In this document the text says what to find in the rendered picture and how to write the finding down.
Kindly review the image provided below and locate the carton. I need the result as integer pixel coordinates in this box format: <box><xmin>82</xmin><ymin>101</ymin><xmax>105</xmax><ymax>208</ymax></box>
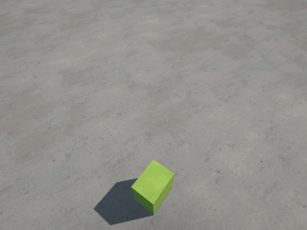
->
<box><xmin>131</xmin><ymin>160</ymin><xmax>175</xmax><ymax>215</ymax></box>

